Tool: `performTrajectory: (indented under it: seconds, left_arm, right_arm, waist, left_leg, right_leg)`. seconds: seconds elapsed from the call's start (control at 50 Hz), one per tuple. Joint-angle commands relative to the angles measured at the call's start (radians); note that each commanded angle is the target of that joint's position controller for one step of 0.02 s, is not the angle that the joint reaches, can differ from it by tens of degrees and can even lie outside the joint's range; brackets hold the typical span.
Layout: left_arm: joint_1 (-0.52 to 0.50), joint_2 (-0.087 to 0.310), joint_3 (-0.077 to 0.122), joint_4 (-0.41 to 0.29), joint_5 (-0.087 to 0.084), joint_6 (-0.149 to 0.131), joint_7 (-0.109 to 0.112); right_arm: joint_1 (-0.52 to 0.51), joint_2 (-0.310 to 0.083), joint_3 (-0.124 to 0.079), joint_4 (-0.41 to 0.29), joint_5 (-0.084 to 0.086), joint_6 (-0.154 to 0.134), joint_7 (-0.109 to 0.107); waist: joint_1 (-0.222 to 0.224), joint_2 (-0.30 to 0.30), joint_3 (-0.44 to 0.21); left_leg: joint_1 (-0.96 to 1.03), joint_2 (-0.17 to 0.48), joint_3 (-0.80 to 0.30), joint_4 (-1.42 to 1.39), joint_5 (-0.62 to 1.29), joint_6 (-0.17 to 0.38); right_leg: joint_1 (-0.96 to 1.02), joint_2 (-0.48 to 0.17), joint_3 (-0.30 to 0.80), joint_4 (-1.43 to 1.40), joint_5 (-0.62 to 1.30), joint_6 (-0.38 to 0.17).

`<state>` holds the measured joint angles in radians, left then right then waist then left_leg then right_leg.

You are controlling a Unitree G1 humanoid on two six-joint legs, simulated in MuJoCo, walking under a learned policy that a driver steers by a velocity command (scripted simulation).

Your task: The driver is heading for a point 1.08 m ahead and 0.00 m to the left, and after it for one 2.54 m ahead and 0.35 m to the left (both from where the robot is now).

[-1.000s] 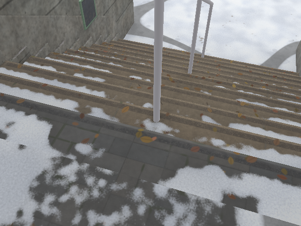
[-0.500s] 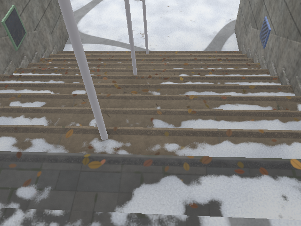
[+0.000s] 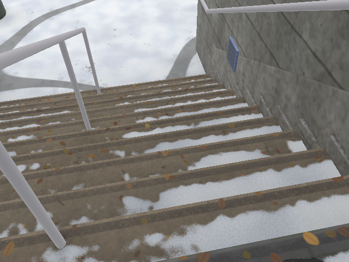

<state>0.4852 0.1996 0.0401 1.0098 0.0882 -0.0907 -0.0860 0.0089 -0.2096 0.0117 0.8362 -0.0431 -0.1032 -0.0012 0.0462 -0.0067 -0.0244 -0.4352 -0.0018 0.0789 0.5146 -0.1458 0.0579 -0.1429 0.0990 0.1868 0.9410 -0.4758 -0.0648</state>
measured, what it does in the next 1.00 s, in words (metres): walks ahead: right foot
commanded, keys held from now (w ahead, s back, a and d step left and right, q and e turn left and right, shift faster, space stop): w+e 0.08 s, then w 0.32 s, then w+q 0.60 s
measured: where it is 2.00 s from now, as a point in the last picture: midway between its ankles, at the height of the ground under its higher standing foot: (188, 189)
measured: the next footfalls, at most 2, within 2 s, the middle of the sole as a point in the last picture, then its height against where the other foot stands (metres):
right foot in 0.44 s outside the picture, level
left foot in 1.14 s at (158, 234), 0.17 m lower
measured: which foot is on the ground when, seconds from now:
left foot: down 0.00-0.46, up 0.48-1.00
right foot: up 0.00-0.42, down 0.44-1.00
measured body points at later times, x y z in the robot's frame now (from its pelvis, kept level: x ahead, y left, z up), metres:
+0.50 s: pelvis +0.25 -0.06 +0.00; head +0.27 -0.08 +0.45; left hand +0.46 +0.13 -0.10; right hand +0.15 -0.27 -0.15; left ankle +0.09 +0.10 -0.69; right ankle +0.31 -0.17 -0.73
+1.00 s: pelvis +0.47 -0.05 -0.04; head +0.48 -0.04 +0.41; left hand +0.28 +0.08 -0.18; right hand +0.65 -0.21 -0.16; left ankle +0.63 +0.13 -0.75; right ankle +0.31 -0.18 -0.73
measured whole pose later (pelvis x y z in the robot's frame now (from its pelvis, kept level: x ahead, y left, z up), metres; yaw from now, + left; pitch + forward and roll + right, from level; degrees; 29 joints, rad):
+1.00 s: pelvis +0.47 -0.05 -0.04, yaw +8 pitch +0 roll -6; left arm 0.65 0.06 -0.05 1.15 0.11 -0.13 0.03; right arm 0.15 -0.13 0.00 0.85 -0.09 -0.03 0.09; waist 0.11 0.08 0.00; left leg -0.57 0.17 -0.04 0.53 0.37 0.09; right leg 0.03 -0.02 -0.33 0.61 -0.61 0.05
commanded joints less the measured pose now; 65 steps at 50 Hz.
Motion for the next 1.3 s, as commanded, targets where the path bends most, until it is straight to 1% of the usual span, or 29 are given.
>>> performTrajectory:
  seconds: [0.02, 0.06, 0.12, 0.18, 0.24, 0.38, 0.44, 0.46, 0.48, 0.5, 0.52, 0.56, 0.62, 0.74, 0.78, 0.86, 0.92, 0.96, 1.0, 1.06, 1.1, 1.14, 1.16, 1.18, 1.2, 1.22, 1.26, 1.28, 1.3]
  left_arm:
    - [-0.117, 0.075, 0.022, -0.092, -0.024, -0.024, 0.026]
    - [-0.147, 0.008, 0.000, -0.102, 0.000, -0.008, 0.039]
    - [-0.172, -0.018, -0.010, -0.118, -0.018, 0.004, 0.008]
    - [-0.250, -0.010, -0.020, -0.139, -0.024, 0.014, -0.003]
    - [-0.314, 0.000, -0.026, -0.170, -0.023, 0.037, 0.004]
    - [-0.473, 0.069, -0.004, -0.225, -0.026, 0.034, 0.031]
    - [-0.374, 0.126, 0.032, -0.204, -0.058, -0.004, 0.048]
    - [-0.099, 0.175, 0.048, -0.120, -0.043, -0.005, 0.076]
    - [0.091, 0.250, 0.078, -0.082, -0.059, 0.006, 0.087]
    - [0.184, 0.207, 0.054, -0.033, -0.010, -0.015, 0.072]
    - [0.046, 0.183, 0.068, -0.037, -0.020, -0.032, 0.076]
    - [-0.097, 0.043, 0.027, -0.058, -0.052, -0.021, 0.091]
    - [-0.125, -0.042, -0.001, -0.065, -0.023, -0.025, 0.106]
    - [0.002, 0.015, -0.006, 0.000, 0.048, -0.027, 0.092]
    - [0.046, -0.002, -0.020, 0.023, 0.034, -0.039, 0.099]
    - [0.288, -0.036, -0.051, 0.140, 0.031, -0.044, 0.134]
    - [0.177, -0.056, -0.078, 0.097, 0.042, -0.040, 0.107]
    - [0.191, -0.030, -0.076, 0.124, 0.027, -0.048, 0.111]
    - [0.236, -0.008, -0.065, 0.135, 0.001, -0.033, 0.143]
    - [0.308, -0.002, -0.052, 0.159, 0.013, 0.018, 0.167]
    - [0.290, 0.014, -0.043, 0.147, 0.035, 0.034, 0.149]
    - [0.229, 0.073, -0.035, 0.119, 0.057, 0.061, 0.065]
    - [0.487, -0.079, -0.072, 0.181, 0.038, 0.059, 0.000]
    - [0.390, 0.004, -0.057, 0.127, -0.021, 0.022, -0.032]
    - [0.059, 0.032, -0.046, -0.004, -0.072, -0.019, -0.035]
    - [-0.076, 0.089, -0.031, -0.050, -0.089, -0.039, -0.013]
    - [-0.094, 0.046, -0.015, -0.059, -0.074, -0.024, 0.016]
    - [-0.074, -0.055, -0.038, -0.073, -0.060, -0.011, 0.021]
    - [-0.048, -0.117, -0.054, -0.058, 0.002, 0.000, 0.024]
  right_arm:
    - [0.292, -0.079, -0.034, 0.073, -0.004, -0.023, -0.016]
    - [0.222, 0.041, 0.002, 0.063, 0.009, -0.021, -0.025]
    - [0.248, -0.004, -0.021, 0.089, 0.000, -0.040, -0.034]
    - [0.334, -0.042, -0.031, 0.135, -0.030, -0.046, -0.008]
    - [0.364, -0.069, -0.029, 0.158, -0.025, -0.050, 0.024]
    - [0.475, -0.122, -0.053, 0.202, -0.013, -0.009, 0.024]
    - [0.472, -0.115, -0.056, 0.198, -0.019, 0.011, 0.015]
    - [0.521, -0.067, -0.055, 0.190, 0.073, 0.033, -0.004]
    - [0.535, -0.041, -0.047, 0.166, 0.078, 0.032, -0.007]
    - [0.442, 0.022, -0.025, 0.135, -0.047, -0.008, 0.056]
    - [0.305, -0.031, -0.052, 0.112, -0.023, -0.024, 0.056]
    - [0.350, -0.015, -0.054, 0.123, -0.024, -0.025, 0.023]
    - [0.360, 0.060, -0.037, 0.111, -0.012, -0.009, 0.038]
    - [0.334, 0.040, -0.029, 0.073, -0.018, 0.011, 0.114]
    - [0.264, 0.001, -0.039, 0.033, -0.033, 0.016, 0.107]
    - [0.100, 0.044, -0.023, -0.027, -0.022, 0.032, 0.077]
    - [0.098, 0.049, -0.020, -0.032, -0.026, 0.052, 0.092]
    - [0.095, 0.019, -0.028, -0.057, -0.041, 0.074, 0.088]
    - [0.007, 0.032, -0.020, -0.069, -0.057, 0.081, 0.082]
    - [-0.052, 0.057, -0.008, -0.035, -0.060, 0.069, 0.072]
    - [0.094, 0.000, -0.037, 0.057, -0.051, 0.052, 0.049]
    - [0.550, -0.186, -0.122, 0.218, -0.026, 0.028, 0.046]
    - [0.837, -0.294, -0.143, 0.288, -0.008, 0.037, 0.068]
    - [0.995, -0.269, -0.148, 0.331, -0.038, 0.042, 0.076]
    - [0.939, -0.235, -0.152, 0.354, -0.033, 0.038, 0.062]
    - [0.802, -0.203, -0.138, 0.323, -0.026, 0.038, 0.054]
    - [0.532, -0.074, -0.083, 0.242, -0.070, 0.029, 0.053]
    - [0.460, -0.037, -0.065, 0.218, -0.070, 0.023, 0.049]
    - [0.380, 0.076, -0.022, 0.176, -0.059, 0.002, 0.024]
  waist:
    - [-0.141, 0.050, 0.033]
    - [-0.069, 0.033, -0.002]
    - [-0.051, 0.051, 0.025]
    - [-0.067, 0.039, 0.055]
    - [-0.046, 0.065, 0.054]
    - [-0.087, 0.057, 0.082]
    - [-0.024, 0.068, 0.000]
    - [0.050, -0.033, -0.099]
    - [0.120, -0.224, -0.243]
    - [0.136, -0.159, -0.285]
    - [0.107, -0.120, 0.018]
    - [0.014, -0.064, 0.005]
    - [-0.048, -0.019, 0.027]
    - [-0.053, -0.016, 0.050]
    - [-0.028, 0.002, 0.074]
    - [0.065, -0.030, 0.119]
    - [0.030, -0.027, 0.159]
    - [0.018, 0.009, 0.233]
    - [0.084, 0.003, 0.226]
    - [0.137, 0.007, 0.244]
    - [0.075, 0.045, 0.188]
    - [-0.138, 0.189, -0.037]
    - [-0.130, 0.292, -0.436]
    - [-0.263, 0.192, -0.562]
    - [-0.307, 0.184, -0.308]
    - [-0.268, 0.109, -0.118]
    - [-0.077, 0.026, 0.024]
    - [-0.013, 0.031, 0.081]
    - [0.014, 0.000, 0.142]
  left_leg:
    - [0.453, 0.404, -0.482, -0.298, -0.182, 0.221]
    - [0.321, 0.325, -0.291, -0.380, 0.098, 0.193]
    - [0.281, 0.257, -0.105, -0.428, 0.207, 0.189]
    - [0.247, 0.240, -0.003, -0.455, 0.304, 0.195]
    - [0.257, 0.255, 0.024, -0.432, 0.472, 0.193]
    - [0.564, 0.314, 0.011, -0.337, 0.393, 0.158]
    - [0.387, 0.235, 0.067, -0.149, 0.527, 0.091]
    - [0.133, 0.122, 0.134, 0.221, 0.282, 0.013]
    - [-0.105, -0.014, 0.133, 0.597, -0.311, -0.026]
    - [-0.204, 0.005, -0.197, 0.608, -0.433, 0.033]
    - [-0.327, 0.058, -0.175, 0.684, -0.345, 0.055]
    - [-0.215, 0.133, -0.162, 0.691, -0.284, 0.071]
    - [-0.135, 0.153, -0.175, 0.606, -0.121, 0.048]
    - [-0.162, 0.150, -0.144, 0.524, 0.200, 0.015]
    - [-0.270, 0.154, -0.160, 0.445, 0.276, 0.027]
    - [-0.589, 0.200, -0.235, 0.188, 0.452, 0.003]
    - [-0.059, 0.149, -0.086, 0.136, 0.641, 0.036]
    - [-0.150, 0.183, -0.128, 0.051, 0.533, 0.040]
    - [-0.188, 0.171, -0.088, -0.095, 0.473, 0.022]
    - [-0.168, 0.185, -0.079, -0.222, 0.443, 0.009]
    - [0.028, 0.152, -0.060, -0.259, 0.478, 0.011]
    - [0.778, 0.104, 0.015, -0.160, 0.738, 0.046]
    - [1.330, 0.307, -0.136, 0.260, 1.309, 0.277]
    - [1.432, 0.428, -0.320, 0.254, 1.396, 0.402]
    - [1.288, 0.469, -0.414, 0.086, 0.919, 0.377]
    - [0.939, 0.476, -0.393, 0.023, 0.788, 0.332]
    - [0.338, 0.396, -0.203, -0.027, 0.738, 0.266]
    - [0.140, 0.390, -0.181, -0.078, 0.449, 0.245]
    - [-0.041, 0.332, -0.160, -0.201, 0.203, 0.216]
  right_leg:
    - [-0.631, -0.146, -0.025, 0.467, 0.086, -0.032]
    - [-0.472, -0.220, -0.036, 0.342, 0.196, -0.040]
    - [-0.468, -0.234, -0.097, 0.204, 0.170, -0.016]
    - [-0.457, -0.238, -0.163, -0.057, 0.312, -0.001]
    - [-0.400, -0.221, -0.164, -0.180, 0.424, -0.003]
    - [-0.454, -0.166, -0.174, -0.417, 0.345, -0.024]
    - [-0.038, -0.113, -0.209, -0.425, 0.500, -0.103]
    - [0.302, -0.229, -0.113, -0.328, 0.554, -0.143]
    - [0.481, -0.449, 0.233, -0.489, 0.518, -0.238]
    - [0.516, -0.467, 0.387, -0.673, 0.308, -0.282]
    - [0.289, -0.443, 0.261, -0.704, 0.198, -0.226]
    - [0.111, -0.418, 0.091, -0.734, 0.283, -0.201]
    - [0.001, -0.388, -0.087, -0.797, 0.569, -0.179]
    - [-0.061, -0.371, -0.296, -0.719, 0.759, -0.184]
    - [0.024, -0.356, -0.312, -0.669, 0.667, -0.177]
    - [0.354, -0.448, -0.237, -0.580, 0.640, -0.165]
    - [-0.169, -0.322, -0.398, -0.579, 0.341, -0.099]
    - [-0.072, -0.390, -0.375, -0.509, 0.329, -0.074]
    - [0.058, -0.376, -0.367, -0.422, 0.277, -0.051]
    - [0.138, -0.421, -0.312, -0.380, 0.283, -0.034]
    - [0.106, -0.388, -0.346, -0.207, 0.328, 0.008]
    - [-0.259, -0.256, -0.421, 0.219, 0.155, 0.066]
    - [-0.421, -0.162, -0.367, 0.759, -0.377, 0.127]
    - [-0.563, -0.113, -0.209, 1.053, -0.450, 0.129]
    - [-0.953, -0.161, -0.208, 1.095, -0.401, 0.095]
    - [-0.991, -0.244, -0.188, 1.061, -0.335, 0.077]
    - [-0.700, -0.280, -0.150, 0.801, -0.106, 0.004]
    - [-0.626, -0.287, -0.110, 0.709, -0.031, -0.043]
    - [-0.568, -0.336, -0.048, 0.422, 0.272, -0.087]
Over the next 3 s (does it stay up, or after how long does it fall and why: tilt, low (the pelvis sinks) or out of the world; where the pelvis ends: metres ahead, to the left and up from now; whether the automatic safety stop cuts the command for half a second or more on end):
stays up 1.05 -0.02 -0.34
